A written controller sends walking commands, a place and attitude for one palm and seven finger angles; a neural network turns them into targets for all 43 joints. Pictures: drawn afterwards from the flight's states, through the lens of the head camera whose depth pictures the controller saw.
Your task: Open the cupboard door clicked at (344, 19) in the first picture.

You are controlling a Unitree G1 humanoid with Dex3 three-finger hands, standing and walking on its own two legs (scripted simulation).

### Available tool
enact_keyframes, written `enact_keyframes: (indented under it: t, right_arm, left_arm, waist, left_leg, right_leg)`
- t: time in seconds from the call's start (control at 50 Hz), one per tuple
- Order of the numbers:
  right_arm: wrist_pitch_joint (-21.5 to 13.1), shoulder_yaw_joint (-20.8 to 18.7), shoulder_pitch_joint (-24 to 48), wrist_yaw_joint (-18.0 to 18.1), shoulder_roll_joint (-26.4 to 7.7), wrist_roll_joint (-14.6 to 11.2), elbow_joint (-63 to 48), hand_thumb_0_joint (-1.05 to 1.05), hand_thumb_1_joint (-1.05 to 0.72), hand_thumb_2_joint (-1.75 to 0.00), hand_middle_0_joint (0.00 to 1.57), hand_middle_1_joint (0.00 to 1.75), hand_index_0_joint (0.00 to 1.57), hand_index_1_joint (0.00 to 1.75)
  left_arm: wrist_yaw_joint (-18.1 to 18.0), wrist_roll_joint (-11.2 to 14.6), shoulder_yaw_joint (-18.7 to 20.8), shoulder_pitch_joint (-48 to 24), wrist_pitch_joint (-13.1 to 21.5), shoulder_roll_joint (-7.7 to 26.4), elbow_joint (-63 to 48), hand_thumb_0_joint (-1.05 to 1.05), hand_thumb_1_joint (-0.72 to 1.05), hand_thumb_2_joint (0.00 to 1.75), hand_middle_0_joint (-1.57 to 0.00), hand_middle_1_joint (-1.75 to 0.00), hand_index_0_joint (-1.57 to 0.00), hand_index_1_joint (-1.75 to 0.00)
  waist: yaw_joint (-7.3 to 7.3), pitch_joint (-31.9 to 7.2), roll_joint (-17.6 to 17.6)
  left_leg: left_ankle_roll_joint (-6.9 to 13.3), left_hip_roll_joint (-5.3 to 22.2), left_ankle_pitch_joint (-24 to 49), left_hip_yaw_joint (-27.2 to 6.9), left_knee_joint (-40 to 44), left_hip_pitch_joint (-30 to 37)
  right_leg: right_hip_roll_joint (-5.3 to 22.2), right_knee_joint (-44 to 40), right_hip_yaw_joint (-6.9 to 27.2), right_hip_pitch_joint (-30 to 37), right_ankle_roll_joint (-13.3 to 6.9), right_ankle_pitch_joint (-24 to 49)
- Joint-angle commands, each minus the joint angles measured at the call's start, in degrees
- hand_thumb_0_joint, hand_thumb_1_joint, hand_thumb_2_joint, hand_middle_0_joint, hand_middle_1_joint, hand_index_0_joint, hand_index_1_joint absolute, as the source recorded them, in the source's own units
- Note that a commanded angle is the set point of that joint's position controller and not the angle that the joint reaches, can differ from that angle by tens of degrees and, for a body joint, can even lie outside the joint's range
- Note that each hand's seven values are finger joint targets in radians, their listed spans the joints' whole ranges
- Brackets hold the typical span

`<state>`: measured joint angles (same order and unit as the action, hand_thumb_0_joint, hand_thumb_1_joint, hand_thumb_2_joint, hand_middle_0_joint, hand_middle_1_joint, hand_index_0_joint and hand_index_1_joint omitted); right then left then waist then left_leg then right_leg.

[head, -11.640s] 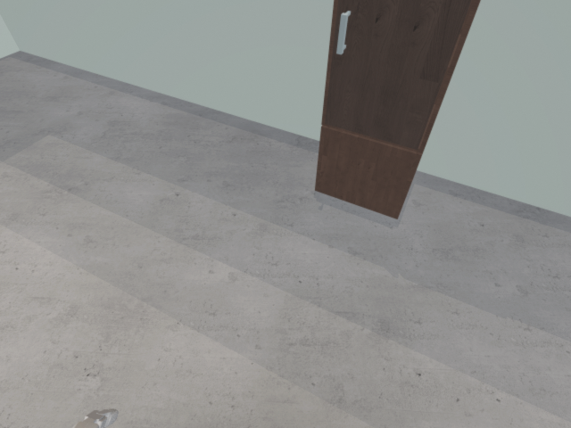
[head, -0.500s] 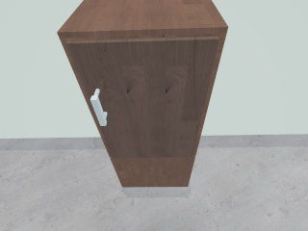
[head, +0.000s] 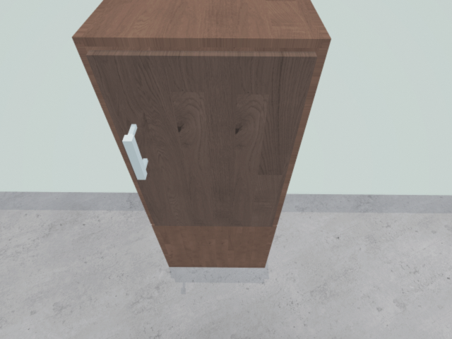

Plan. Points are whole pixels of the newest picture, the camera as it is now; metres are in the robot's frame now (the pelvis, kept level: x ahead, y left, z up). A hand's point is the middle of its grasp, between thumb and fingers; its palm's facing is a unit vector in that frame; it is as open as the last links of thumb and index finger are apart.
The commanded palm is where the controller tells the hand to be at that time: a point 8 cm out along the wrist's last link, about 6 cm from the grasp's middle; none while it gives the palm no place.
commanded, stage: look again from close up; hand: left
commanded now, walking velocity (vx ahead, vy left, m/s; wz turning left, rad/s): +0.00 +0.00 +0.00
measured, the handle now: (137, 152) +0.47 +0.23 +0.03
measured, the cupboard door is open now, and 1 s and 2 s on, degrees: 0 0 0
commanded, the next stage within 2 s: shuffle to correct the standing spot in 0.30 s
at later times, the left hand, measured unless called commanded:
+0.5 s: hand out of the picture +0.01 +0.18 -0.17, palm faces +0.02 -0.97 -0.24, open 7.4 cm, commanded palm none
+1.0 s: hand out of the picture -0.06 +0.22 -0.18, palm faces +0.05 -0.98 -0.21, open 7.4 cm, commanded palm none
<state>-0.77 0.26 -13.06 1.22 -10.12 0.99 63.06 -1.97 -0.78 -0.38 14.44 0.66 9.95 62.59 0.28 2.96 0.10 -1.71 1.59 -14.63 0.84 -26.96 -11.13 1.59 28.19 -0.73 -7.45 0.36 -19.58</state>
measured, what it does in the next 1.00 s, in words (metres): shifts its weight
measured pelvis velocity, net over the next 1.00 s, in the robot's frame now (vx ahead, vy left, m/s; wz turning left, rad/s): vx -0.08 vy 0.03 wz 0.03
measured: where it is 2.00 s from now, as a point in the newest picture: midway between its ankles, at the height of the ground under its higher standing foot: outside the picture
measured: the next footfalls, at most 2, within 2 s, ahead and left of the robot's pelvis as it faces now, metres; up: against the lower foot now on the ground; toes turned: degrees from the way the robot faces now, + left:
right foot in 1.66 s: -0.20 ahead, -0.01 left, +0.00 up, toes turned -1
left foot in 1.90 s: -0.19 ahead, +0.20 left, +0.00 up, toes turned +1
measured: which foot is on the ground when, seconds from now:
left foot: down 0.00-1.00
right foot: down 0.00-1.00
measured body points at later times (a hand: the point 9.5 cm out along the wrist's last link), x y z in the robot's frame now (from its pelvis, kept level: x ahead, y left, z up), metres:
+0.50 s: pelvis -0.01 -0.01 +0.00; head +0.01 -0.01 +0.45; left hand +0.01 +0.23 -0.15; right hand +0.02 -0.24 -0.16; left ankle +0.00 +0.14 -0.74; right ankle -0.05 -0.12 -0.74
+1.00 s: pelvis -0.08 +0.03 +0.00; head -0.09 +0.05 +0.45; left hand -0.06 +0.27 -0.16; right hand -0.03 -0.20 -0.15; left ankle +0.01 +0.13 -0.74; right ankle -0.05 -0.12 -0.73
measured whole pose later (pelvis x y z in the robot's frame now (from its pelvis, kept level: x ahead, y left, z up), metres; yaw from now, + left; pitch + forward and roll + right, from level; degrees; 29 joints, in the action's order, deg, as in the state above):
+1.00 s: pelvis -0.08 +0.03 +0.00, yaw +2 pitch -3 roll -1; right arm 1.2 -1.1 -15.0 -0.2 -10.0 1.7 56.3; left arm -2.0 -1.4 0.1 17.8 -0.9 11.2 56.0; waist -0.3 0.8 -0.3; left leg 2.1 -0.3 -10.7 0.8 -30.0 -19.6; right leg 1.8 31.0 -0.4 -13.9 0.5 -18.9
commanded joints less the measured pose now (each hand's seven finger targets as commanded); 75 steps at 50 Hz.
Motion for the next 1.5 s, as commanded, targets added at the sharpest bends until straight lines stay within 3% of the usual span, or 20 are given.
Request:
enact_keyframes:
  t: [0.0, 0.38, 0.5, 0.52, 0.56, 0.6, 0.66, 0.7, 0.74, 0.8, 0.96, 1.1, 1.2, 1.24, 1.3, 1.32, 1.34, 1.36, 1.42, 1.48]
  right_arm:
    - [-0.64, -0.92, -2.13, 0.46, -5.83, -0.33, -1.8, 0.0, -0.9, -0.9, 0.2, 0.3, 0.2, 0.3]
    - [-0.6, -1.03, -0.88, 0.45, -6.45, -0.24, -0.96, 0.0, -0.9, -0.9, 0.2, 0.3, 0.2, 0.3]
    - [0.2, -1.67, -1.22, 0.77, -5.86, -0.31, -2.8, 0.0, -0.9, -0.9, 0.2, 0.3, 0.2, 0.3]
    - [-0.44, -2.56, 2.92, 0.32, -7.53, -1.41, -7.45, 0.0, -0.9, -0.9, 0.2, 0.3, 0.2, 0.3]
    - [-0.21, -2.36, -0.91, -0.22, -3.27, -0.79, -9.34, 0.0, -0.9, -0.9, 0.2, 0.3, 0.2, 0.3]
    - [-0.17, -2.55, -3.1, -0.12, -4.25, -0.56, -8.97, 0.0, -0.9, -0.9, 0.2, 0.3, 0.2, 0.3]
    - [-0.05, -2.89, -2.6, -0.03, -6.88, -0.34, -9.51, 0.0, -0.9, -0.9, 0.2, 0.3, 0.2, 0.3]
    - [0.38, -2.65, 0.5, -0.15, -6.73, -0.26, -10.16, 0.0, -0.9, -0.9, 0.2, 0.3, 0.2, 0.3]
    - [0.57, -2.62, 0.62, -0.45, -6.58, -0.13, -10.66, 0.0, -0.9, -0.9, 0.2, 0.3, 0.2, 0.3]
    - [0.93, -2.94, -0.86, -0.8, -7.51, 0.24, -10.7, 0.0, -0.9, -0.9, 0.2, 0.3, 0.2, 0.3]
    - [0.91, -3.22, -1.5, -0.66, -8.31, 0.32, -10.42, 0.0, -0.9, -0.9, 0.2, 0.3, 0.2, 0.3]
    - [1.52, -3.54, -1.38, -0.51, -8.29, 0.13, -8.61, 0.0, -0.9, -0.9, 0.2, 0.3, 0.2, 0.3]
    - [2.36, -3.9, -5.29, -0.3, -6.37, 0.17, -6.49, 0.0, -0.9, -0.9, 0.2, 0.3, 0.2, 0.3]
    - [2.91, -4.5, -10.39, -0.13, -5.75, 0.31, -5.17, 0.0, -0.9, -0.9, 0.2, 0.3, 0.2, 0.3]
    - [2.02, -4.71, -17.08, -0.19, -5.64, -0.02, -3.06, 0.0, -0.9, -0.9, 0.2, 0.3, 0.2, 0.3]
    - [0.79, -4.45, -15.43, -0.21, -7.33, 0.19, -4.09, 0.0, -0.9, -0.9, 0.2, 0.3, 0.2, 0.3]
    - [-0.21, -4.86, -12.58, 0.13, -10.24, 0.75, -5.38, 0.0, -0.9, -0.9, 0.2, 0.3, 0.2, 0.3]
    - [-0.28, -4.71, -6.46, 0.7, -11.73, 0.51, -6.8, 0.0, -0.9, -0.9, 0.2, 0.3, 0.2, 0.3]
    - [0.48, -3.95, 2.8, 0.29, -10.1, 0.53, -9.34, 0.0, -0.9, -0.9, 0.2, 0.3, 0.2, 0.3]
    - [0.56, -3.58, 0.41, 0.62, -7.31, 0.67, -8.18, 0.0, -0.9, -0.9, 0.2, 0.3, 0.2, 0.3]
  left_arm:
    - [-0.23, 0.01, 1.67, 3.13, 0.8, 7.94, -1.63, 0.0, 0.9, 0.9, -0.2, -0.3, -0.2, -0.3]
    - [0.1, 0.03, 1.84, 2.51, 0.84, 8.68, -1.31, 0.0, 0.9, 0.9, -0.2, -0.3, -0.2, -0.3]
    - [-0.53, 0.06, 2.56, 2.91, -0.2, 8.58, -3.18, 0.0, 0.9, 0.9, -0.2, -0.3, -0.2, -0.3]
    - [-2.6, -0.27, 2.3, 7.83, 1.38, 8.62, -2.49, 0.0, 0.9, 0.9, -0.2, -0.3, -0.2, -0.3]
    - [-2.1, -0.39, 3.08, 6.18, 2.08, 11.89, -5.33, 0.0, 0.9, 0.9, -0.2, -0.3, -0.2, -0.3]
    - [-2.25, -0.12, 2.24, 4.84, 1.57, 9.06, -6.65, 0.0, 0.9, 0.9, -0.2, -0.3, -0.2, -0.3]
    - [-1.89, -0.05, 2.14, 2.99, 0.13, 7.43, -8.98, 0.0, 0.9, 0.9, -0.2, -0.3, -0.2, -0.3]
    - [-1.51, -0.36, 1.9, 3.31, -0.64, 7.05, -8.74, 0.0, 0.9, 0.9, -0.2, -0.3, -0.2, -0.3]
    - [-1.04, -0.55, 1.69, 3.08, -0.62, 7.64, -8.64, 0.0, 0.9, 0.9, -0.2, -0.3, -0.2, -0.3]
    - [-0.59, -0.57, 1.65, 2.86, -0.88, 7.91, -9.17, 0.0, 0.9, 0.9, -0.2, -0.3, -0.2, -0.3]
    - [0.05, -0.66, 1.95, 7.94, -0.83, 6.31, -8.27, 0.0, 0.9, 0.9, -0.2, -0.3, -0.2, -0.3]
    - [0.33, -0.7, 1.99, 11.29, -0.7, 5.95, -5.85, 0.0, 0.9, 0.9, -0.2, -0.3, -0.2, -0.3]
    - [0.44, -0.51, 2.85, 7.74, -0.92, 7.98, -5.49, 0.0, 0.9, 0.9, -0.2, -0.3, -0.2, -0.3]
    - [0.04, -0.67, 3.74, 2.47, -1.24, 9.66, -6.96, 0.0, 0.9, 0.9, -0.2, -0.3, -0.2, -0.3]
    - [-0.31, -0.71, 4.62, -5.21, -1.28, 10.07, -9.17, 0.0, 0.9, 0.9, -0.2, -0.3, -0.2, -0.3]
    - [-0.14, -0.52, 4.06, -2.15, -1.35, 8.51, -8.84, 0.0, 0.9, 0.9, -0.2, -0.3, -0.2, -0.3]
    - [-0.17, 0.0, 3.97, 1.99, -1.58, 5.98, -8.75, 0.0, 0.9, 0.9, -0.2, -0.3, -0.2, -0.3]
    - [-0.38, -0.14, 4.1, 5.64, -2.06, 5.78, -7.32, 0.0, 0.9, 0.9, -0.2, -0.3, -0.2, -0.3]
    - [0.0, -1.04, 4.2, 14.54, -3.61, 4.08, -3.5, 0.0, 0.9, 0.9, -0.2, -0.3, -0.2, -0.3]
    - [0.28, -0.87, 3.73, 17.22, -3.61, 2.46, -2.37, 0.0, 0.9, 0.9, -0.2, -0.3, -0.2, -0.3]
  waist:
    - [-0.02, -1.46, -1.07]
    - [0.29, -0.55, -0.44]
    - [0.68, -3.84, 0.37]
    - [1.5, -4.2, -2.56]
    - [-0.16, -9.65, -7.52]
    - [-1.15, -12.21, -11.61]
    - [-0.61, -7.38, 0.26]
    - [0.36, 1.45, 4.59]
    - [0.1, 6.61, 2.94]
    - [-0.79, 6.34, 1.45]
    - [0.24, -0.51, 1.71]
    - [0.67, 0.49, 0.88]
    - [-1.97, -0.17, -6.43]
    - [-5.23, -1.94, -11.83]
    - [-8.27, 0.92, -8.15]
    - [-6.17, 4.92, 1.44]
    - [-3.36, 7.49, 16.3]
    - [0.4, 8.37, 18.92]
    - [5.27, 2.73, 11.69]
    - [4.02, -1.57, 7.09]
  left_leg:
    - [2.49, 3.39, 13.58, -1.78, 2.74, 2.3]
    - [2.14, 3.74, 11.97, -2.14, 4.22, 2.06]
    - [1.65, 4.22, 22.25, -1.29, 1.4, 2.6]
    - [0.52, 4.81, 20.64, 1.53, -11.61, -0.8]
    - [1.81, -0.38, -3.24, 2.69, -8.26, -9.09]
    - [2.65, -0.47, 3.42, 2.32, -2.77, -4.36]
    - [4.57, 5.28, 22.69, -3.0, -3.41, 0.73]
    - [5.08, 5.09, 11.35, -5.39, 0.29, -5.87]
    - [4.44, 3.55, -1.13, -5.63, 3.12, -9.1]
    - [3.84, 2.61, -14.11, -6.86, 6.26, -9.96]
    - [4.61, 3.52, -17.98, -9.63, 10.09, -10.5]
    - [3.64, 1.73, -19.38, -8.13, 8.97, -11.2]
    - [2.05, -2.56, -9.78, -3.1, -5.03, -1.52]
    - [1.27, -4.27, -4.96, 0.83, -17.97, 5.76]
    - [2.09, -1.21, -5.5, -0.9, -13.54, 7.6]
    - [3.48, 2.54, -14.72, -8.9, 0.86, -0.07]
    - [4.7, 10.8, -27.06, -24.44, 17.15, -11.15]
    - [5.8, 13.76, -36.03, -30.53, 24.35, -22.24]
    - [7.72, 11.26, -31.46, -21.79, 24.57, -31.48]
    - [5.81, 7.55, -21.57, -14.68, 22.45, -19.48]
  right_leg:
    - [4.56, -5.17, 3.12, -2.35, -1.88, 18.58]
    - [4.44, -7.02, 3.72, -3.21, -2.06, 14.84]
    - [5.33, -1.52, 4.25, -2.65, -2.28, 24.86]
    - [9.01, -4.69, 8.28, -3.06, 0.38, 49.93]
    - [12.94, 3.73, 8.91, 10.03, -3.73, 71.68]
    - [9.73, 6.47, 3.81, 9.37, -3.82, 61.62]
    - [3.97, 3.4, 1.69, -3.24, -2.09, 20.97]
    - [2.43, -0.79, 2.35, -6.58, -1.87, 4.42]
    - [2.55, -3.96, 3.6, -9.92, -2.33, -2.18]
    - [2.35, -5.18, 4.11, -13.12, -2.33, -11.21]
    - [0.53, -2.72, 2.15, -8.96, -1.68, -7.74]
    - [0.84, -5.14, 4.79, -10.49, -2.49, -11.34]
    - [4.75, -11.92, 9.66, -22.85, -4.14, -19.59]
    - [8.41, -15.95, 11.2, -30.93, -5.32, -22.32]
    - [7.0, -8.02, 8.19, -34.48, -3.98, -17.73]
    - [2.47, 2.97, 6.32, -31.39, -3.0, -16.27]
    - [-3.83, 17.06, 0.65, -24.68, -0.86, -10.06]
    - [-3.14, 24.57, 3.51, -17.9, -1.39, -6.01]
    - [-3.51, 40.29, 0.82, -7.85, -1.59, -2.28]
    - [-4.06, 32.56, -2.92, -8.23, -1.38, -4.75]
